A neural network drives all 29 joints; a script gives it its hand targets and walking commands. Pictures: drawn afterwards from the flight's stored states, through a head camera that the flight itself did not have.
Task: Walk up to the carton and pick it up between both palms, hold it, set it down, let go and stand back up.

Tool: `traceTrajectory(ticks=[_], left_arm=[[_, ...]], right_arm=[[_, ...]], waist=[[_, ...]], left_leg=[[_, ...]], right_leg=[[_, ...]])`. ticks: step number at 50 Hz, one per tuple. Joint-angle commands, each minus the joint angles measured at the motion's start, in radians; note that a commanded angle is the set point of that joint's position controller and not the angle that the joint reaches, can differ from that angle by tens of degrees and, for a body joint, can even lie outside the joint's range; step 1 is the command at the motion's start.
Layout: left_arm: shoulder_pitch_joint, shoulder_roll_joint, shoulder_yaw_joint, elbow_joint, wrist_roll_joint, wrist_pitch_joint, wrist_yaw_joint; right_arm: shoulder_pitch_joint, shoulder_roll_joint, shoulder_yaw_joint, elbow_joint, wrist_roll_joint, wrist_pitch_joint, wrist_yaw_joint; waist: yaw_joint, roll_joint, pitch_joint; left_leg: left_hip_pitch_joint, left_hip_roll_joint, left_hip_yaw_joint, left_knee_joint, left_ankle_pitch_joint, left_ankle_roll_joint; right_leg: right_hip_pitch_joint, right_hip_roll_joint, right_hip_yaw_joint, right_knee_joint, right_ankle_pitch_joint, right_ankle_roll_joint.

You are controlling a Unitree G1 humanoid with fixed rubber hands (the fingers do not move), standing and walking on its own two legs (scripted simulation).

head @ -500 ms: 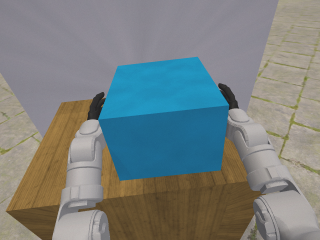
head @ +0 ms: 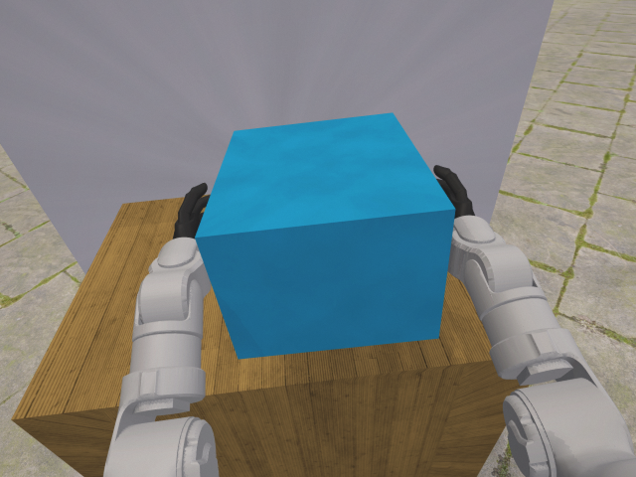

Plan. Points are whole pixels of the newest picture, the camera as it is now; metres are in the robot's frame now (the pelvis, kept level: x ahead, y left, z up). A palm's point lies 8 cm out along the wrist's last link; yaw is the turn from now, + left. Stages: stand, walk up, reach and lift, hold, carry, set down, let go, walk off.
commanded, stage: hold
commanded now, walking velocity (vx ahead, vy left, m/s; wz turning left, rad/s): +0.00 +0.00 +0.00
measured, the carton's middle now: (324, 222) +0.40 -0.01 +0.15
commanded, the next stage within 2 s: set down in 0.66 s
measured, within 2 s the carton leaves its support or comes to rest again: neither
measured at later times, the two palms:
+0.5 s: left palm (191, 244) +0.36 +0.16 +0.17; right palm (457, 223) +0.36 -0.18 +0.17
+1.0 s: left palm (186, 228) +0.38 +0.16 +0.19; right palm (452, 213) +0.37 -0.18 +0.18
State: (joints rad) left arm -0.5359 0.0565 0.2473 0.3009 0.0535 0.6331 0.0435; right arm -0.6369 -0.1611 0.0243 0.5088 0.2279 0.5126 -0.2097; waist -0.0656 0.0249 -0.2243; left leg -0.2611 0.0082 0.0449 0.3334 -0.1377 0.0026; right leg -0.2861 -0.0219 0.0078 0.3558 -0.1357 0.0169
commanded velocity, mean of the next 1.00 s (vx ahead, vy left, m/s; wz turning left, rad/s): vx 0.00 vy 0.00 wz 0.00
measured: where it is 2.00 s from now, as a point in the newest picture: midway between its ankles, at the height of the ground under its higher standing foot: outside the picture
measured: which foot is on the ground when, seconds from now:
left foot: down 0.00-1.00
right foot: down 0.00-1.00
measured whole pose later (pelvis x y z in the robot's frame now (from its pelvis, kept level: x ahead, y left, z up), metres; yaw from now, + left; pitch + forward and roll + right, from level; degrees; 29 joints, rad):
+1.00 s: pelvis +0.00 +0.00 +0.00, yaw +0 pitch +2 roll +1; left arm -0.62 0.05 0.34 0.37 0.12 0.48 -0.04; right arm -0.66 -0.06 -0.11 0.51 0.04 0.39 -0.16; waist -0.07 0.01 -0.17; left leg -0.23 0.01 0.04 0.33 -0.14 0.00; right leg -0.26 -0.02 0.01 0.35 -0.14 0.02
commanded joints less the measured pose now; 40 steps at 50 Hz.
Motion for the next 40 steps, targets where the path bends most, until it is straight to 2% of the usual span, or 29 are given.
traceTrajectory(ticks=[1, 2, 8, 9, 10, 12, 13, 14, 15, 16, 18, 20, 21, 22, 23, 24, 25, 26, 27, 28, 29, 30, 31, 33, 34, 36, 37, 39, 40], left_arm=[[-0.883, -0.577, -0.467, -0.355, -0.128, -0.067, -0.146], [-0.874, -0.559, -0.427, -0.301, -0.114, -0.065, -0.143], [-0.874, -0.555, -0.420, -0.295, -0.103, -0.066, -0.146], [-0.864, -0.565, -0.427, -0.277, -0.112, -0.066, -0.145], [-0.885, -0.569, -0.447, -0.331, -0.117, -0.067, -0.144], [-0.864, -0.598, -0.460, -0.352, -0.128, -0.065, -0.138], [-0.889, -0.556, -0.453, -0.354, -0.127, -0.069, -0.146], [-0.884, -0.559, -0.444, -0.368, -0.119, -0.071, -0.138], [-0.896, -0.560, -0.437, -0.341, -0.112, -0.065, -0.142], [-0.885, -0.572, -0.444, -0.323, -0.119, -0.063, -0.145], [-0.869, -0.557, -0.416, -0.272, -0.108, -0.056, -0.150], [-0.876, -0.552, -0.441, -0.300, -0.122, -0.063, -0.153], [-0.866, -0.562, -0.434, -0.327, -0.107, -0.064, -0.148], [-0.880, -0.576, -0.454, -0.329, -0.117, -0.066, -0.145], [-0.887, -0.575, -0.474, -0.347, -0.130, -0.069, -0.142], [-0.861, -0.550, -0.433, -0.298, -0.113, -0.061, -0.142], [-0.866, -0.548, -0.436, -0.316, -0.111, -0.063, -0.145], [-0.904, -0.560, -0.434, -0.324, -0.113, -0.071, -0.142], [-0.899, -0.563, -0.443, -0.330, -0.115, -0.066, -0.144], [-0.887, -0.570, -0.454, -0.361, -0.125, -0.069, -0.144], [-0.887, -0.545, -0.442, -0.317, -0.118, -0.066, -0.149], [-0.863, -0.571, -0.454, -0.352, -0.128, -0.071, -0.139], [-0.860, -0.560, -0.428, -0.291, -0.113, -0.060, -0.142], [-0.856, -0.554, -0.416, -0.290, -0.101, -0.056, -0.147], [-0.813, -0.526, -0.394, -0.259, -0.094, -0.039, -0.160], [-0.810, -0.526, -0.398, -0.297, -0.085, -0.054, -0.159], [-0.828, -0.524, -0.391, -0.295, -0.087, -0.054, -0.163], [-0.889, -0.517, -0.382, -0.286, -0.098, -0.075, -0.163], [-0.915, -0.544, -0.396, -0.264, -0.108, -0.105, -0.162]], right_arm=[[-0.888, 0.743, 0.366, -0.534, 0.177, -0.076, 0.184], [-0.934, 0.756, 0.365, -0.546, 0.175, -0.076, 0.187], [-0.925, 0.781, 0.361, -0.511, 0.153, -0.081, 0.189], [-0.957, 0.769, 0.352, -0.572, 0.160, -0.087, 0.185], [-0.914, 0.778, 0.367, -0.549, 0.173, -0.086, 0.185], [-0.935, 0.766, 0.378, -0.581, 0.186, -0.090, 0.187], [-0.901, 0.769, 0.383, -0.559, 0.187, -0.078, 0.182], [-0.893, 0.781, 0.399, -0.572, 0.191, -0.078, 0.182], [-0.884, 0.761, 0.363, -0.514, 0.173, -0.072, 0.182], [-0.941, 0.764, 0.360, -0.577, 0.175, -0.080, 0.180], [-0.922, 0.751, 0.351, -0.517, 0.156, -0.071, 0.185], [-0.911, 0.762, 0.349, -0.525, 0.150, -0.075, 0.180], [-0.915, 0.760, 0.357, -0.558, 0.168, -0.081, 0.185], [-0.919, 0.758, 0.359, -0.549, 0.174, -0.082, 0.186], [-0.945, 0.771, 0.384, -0.602, 0.183, -0.094, 0.187], [-0.953, 0.763, 0.382, -0.568, 0.182, -0.085, 0.185], [-0.911, 0.763, 0.371, -0.544, 0.169, -0.076, 0.181], [-0.961, 0.774, 0.369, -0.555, 0.169, -0.084, 0.186], [-0.892, 0.765, 0.347, -0.524, 0.161, -0.070, 0.183], [-0.906, 0.768, 0.374, -0.577, 0.171, -0.083, 0.183], [-0.882, 0.766, 0.361, -0.522, 0.166, -0.068, 0.181], [-0.887, 0.760, 0.377, -0.560, 0.178, -0.077, 0.184], [-0.927, 0.767, 0.369, -0.553, 0.173, -0.078, 0.183], [-0.917, 0.746, 0.363, -0.524, 0.166, -0.074, 0.184], [-0.844, 0.683, 0.349, -0.505, 0.179, -0.053, 0.172], [-0.899, 0.711, 0.365, -0.564, 0.191, -0.069, 0.167], [-0.895, 0.719, 0.347, -0.556, 0.183, -0.064, 0.163], [-0.908, 0.712, 0.314, -0.500, 0.151, -0.077, 0.179], [-0.970, 0.730, 0.292, -0.533, 0.131, -0.114, 0.184]], waist=[[0.077, -0.056, -0.403], [0.092, -0.098, -0.373], [0.107, -0.110, -0.372], [0.095, -0.098, -0.394], [0.084, -0.060, -0.421], [0.097, -0.064, -0.449], [0.088, -0.086, -0.427], [0.103, -0.075, -0.437], [0.092, -0.060, -0.379], [0.098, -0.082, -0.410], [0.096, -0.098, -0.339], [0.072, -0.079, -0.382], [0.097, -0.078, -0.408], [0.084, -0.060, -0.413], [0.094, -0.077, -0.435], [0.111, -0.094, -0.385], [0.096, -0.099, -0.385], [0.114, -0.095, -0.404], [0.083, -0.070, -0.388], [0.082, -0.078, -0.451], [0.076, -0.081, -0.377], [0.089, -0.086, -0.409], [0.104, -0.091, -0.383], [0.102, -0.096, -0.340], [0.072, -0.107, -0.307], [0.086, -0.101, -0.375], [0.074, -0.091, -0.355], [0.085, -0.095, -0.347], [0.077, -0.104, -0.398]], left_leg=[[0.248, -0.042, -0.056, -0.014, 0.200, -0.005], [0.233, -0.037, -0.058, -0.029, 0.166, 0.007], [0.217, -0.040, -0.049, -0.037, 0.145, 0.016], [0.219, -0.044, -0.049, -0.029, 0.157, 0.013], [0.256, -0.041, -0.047, -0.020, 0.210, 0.004], [0.264, -0.039, -0.056, -0.007, 0.257, 0.001], [0.240, -0.046, -0.049, -0.006, 0.224, 0.007], [0.240, -0.043, -0.054, -0.010, 0.239, 0.006], [0.223, -0.047, -0.054, -0.025, 0.186, 0.005], [0.216, -0.050, -0.055, -0.020, 0.177, 0.009], [0.191, -0.042, -0.054, -0.038, 0.121, 0.013], [0.207, -0.047, -0.053, -0.038, 0.153, 0.010], [0.222, -0.041, -0.046, -0.028, 0.182, 0.008], [0.237, -0.040, -0.057, -0.031, 0.190, 0.004], [0.243, -0.039, -0.060, -0.027, 0.207, 0.008], [0.220, -0.047, -0.058, -0.024, 0.192, 0.014], [0.212, -0.046, -0.050, -0.024, 0.194, 0.012], [0.208, -0.045, -0.056, -0.033, 0.160, 0.014], [0.211, -0.045, -0.051, -0.035, 0.144, 0.008], [0.249, -0.041, -0.053, -0.025, 0.210, 0.006], [0.230, -0.045, -0.055, -0.030, 0.160, 0.011], [0.241, -0.042, -0.059, -0.030, 0.187, 0.009], [0.234, -0.040, -0.055, -0.030, 0.194, 0.013], [0.207, -0.046, -0.051, -0.042, 0.148, 0.013], [0.224, -0.064, -0.035, -0.042, 0.162, 0.009], [0.227, -0.069, -0.037, -0.011, 0.243, 0.010], [0.201, -0.077, -0.037, -0.022, 0.197, 0.007], [0.187, -0.071, -0.029, -0.034, 0.135, 0.010], [0.205, -0.055, -0.036, -0.035, 0.133, -0.001]], right_leg=[[0.265, 0.095, -0.006, -0.075, 0.167, 0.014], [0.255, 0.095, -0.014, -0.081, 0.136, 0.015], [0.269, 0.095, -0.008, -0.081, 0.114, 0.012], [0.261, 0.089, -0.004, -0.086, 0.141, 0.012], [0.266, 0.090, -0.005, -0.076, 0.183, 0.014], [0.274, 0.099, -0.010, -0.068, 0.215, 0.008], [0.297, 0.094, 0.000, -0.069, 0.217, 0.019], [0.312, 0.089, -0.006, -0.062, 0.226, 0.021], [0.290, 0.090, -0.004, -0.075, 0.160, 0.016], [0.286, 0.092, -0.006, -0.074, 0.153, 0.015], [0.269, 0.087, -0.012, -0.082, 0.093, 0.016], [0.277, 0.088, -0.006, -0.080, 0.138, 0.015], [0.281, 0.092, -0.005, -0.074, 0.163, 0.014], [0.281, 0.092, -0.008, -0.077, 0.166, 0.008], [0.268, 0.101, -0.009, -0.072, 0.172, 0.008], [0.272, 0.095, -0.008, -0.076, 0.157, 0.013], [0.292, 0.090, -0.006, -0.073, 0.185, 0.014], [0.263, 0.094, -0.009, -0.077, 0.121, 0.014], [0.266, 0.085, -0.010, -0.078, 0.137, 0.011], [0.299, 0.092, -0.009, -0.070, 0.196, 0.012], [0.265, 0.088, -0.002, -0.082, 0.152, 0.017], [0.266, 0.093, -0.011, -0.074, 0.163, 0.014], [0.259, 0.091, -0.006, -0.080, 0.158, 0.011], [0.267, 0.090, -0.008, -0.086, 0.125, 0.014], [0.310, 0.090, -0.024, -0.091, 0.147, 0.012], [0.327, 0.089, -0.028, -0.068, 0.254, 0.028], [0.323, 0.085, -0.030, -0.073, 0.210, 0.026], [0.318, 0.078, -0.031, -0.080, 0.147, 0.024], [0.286, 0.087, -0.040, -0.078, 0.111, 0.011]])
